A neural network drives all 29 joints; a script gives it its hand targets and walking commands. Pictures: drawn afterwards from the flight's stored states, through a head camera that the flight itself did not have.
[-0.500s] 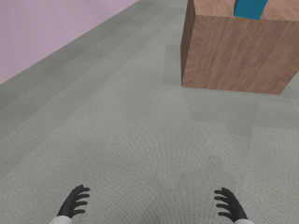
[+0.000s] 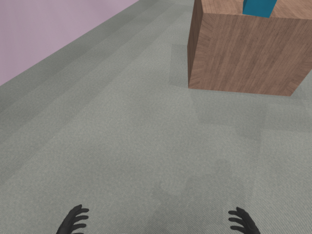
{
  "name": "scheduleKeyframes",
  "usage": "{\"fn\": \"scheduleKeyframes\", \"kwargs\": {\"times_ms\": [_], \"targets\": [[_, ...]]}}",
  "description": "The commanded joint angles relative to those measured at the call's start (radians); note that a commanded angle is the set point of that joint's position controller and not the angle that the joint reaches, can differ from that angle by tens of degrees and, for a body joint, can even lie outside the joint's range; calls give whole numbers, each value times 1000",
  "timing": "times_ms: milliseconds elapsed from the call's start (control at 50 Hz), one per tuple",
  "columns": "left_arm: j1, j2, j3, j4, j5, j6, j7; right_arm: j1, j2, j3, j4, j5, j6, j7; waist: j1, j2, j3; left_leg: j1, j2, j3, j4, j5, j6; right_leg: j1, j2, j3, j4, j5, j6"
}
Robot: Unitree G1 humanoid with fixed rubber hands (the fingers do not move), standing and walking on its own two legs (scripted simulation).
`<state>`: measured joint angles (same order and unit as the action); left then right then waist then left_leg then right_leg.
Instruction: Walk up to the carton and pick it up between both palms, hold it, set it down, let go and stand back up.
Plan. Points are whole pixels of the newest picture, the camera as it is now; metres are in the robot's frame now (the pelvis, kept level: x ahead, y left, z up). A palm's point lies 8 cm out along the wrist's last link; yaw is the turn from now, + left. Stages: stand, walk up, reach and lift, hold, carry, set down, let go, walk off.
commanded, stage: stand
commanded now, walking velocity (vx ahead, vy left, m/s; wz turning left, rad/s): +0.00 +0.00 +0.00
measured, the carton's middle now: out of the picture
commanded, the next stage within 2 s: walk up in 0.64 s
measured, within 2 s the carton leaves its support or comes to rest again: neither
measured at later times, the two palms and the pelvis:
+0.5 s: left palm out of the picture +0.11 +0.24 -0.09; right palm out of the picture +0.10 -0.24 -0.09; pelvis -0.01 +0.00 +0.00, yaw -1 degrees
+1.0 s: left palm out of the picture +0.11 +0.24 -0.10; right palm out of the picture +0.04 -0.29 -0.09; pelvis +0.00 -0.02 +0.00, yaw -7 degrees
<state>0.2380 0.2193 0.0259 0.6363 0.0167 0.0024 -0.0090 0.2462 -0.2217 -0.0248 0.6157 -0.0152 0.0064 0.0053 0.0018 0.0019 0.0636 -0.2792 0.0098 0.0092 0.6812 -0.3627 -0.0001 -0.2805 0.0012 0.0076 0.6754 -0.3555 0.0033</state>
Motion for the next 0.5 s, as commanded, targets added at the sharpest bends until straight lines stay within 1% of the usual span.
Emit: {"fn": "scheduleKeyframes", "kwargs": {"times_ms": [0, 480], "targets": [[-26, 126, 41, -118, -1, -27, 6, -23, -127, -44, -112, 1, -31, -6, 0, 1, -76, 6, 70, -88, -156, 195, 33, 15, -71, 81, -136, 207, -35], [-7, 135, 37, -89, -3, -28, 5, 0, -139, -38, -86, 4, -33, -6, 0, 0, -62, 4, 78, -88, -198, 142, 36, 14, -72, 95, -167, 171, -34]]}}
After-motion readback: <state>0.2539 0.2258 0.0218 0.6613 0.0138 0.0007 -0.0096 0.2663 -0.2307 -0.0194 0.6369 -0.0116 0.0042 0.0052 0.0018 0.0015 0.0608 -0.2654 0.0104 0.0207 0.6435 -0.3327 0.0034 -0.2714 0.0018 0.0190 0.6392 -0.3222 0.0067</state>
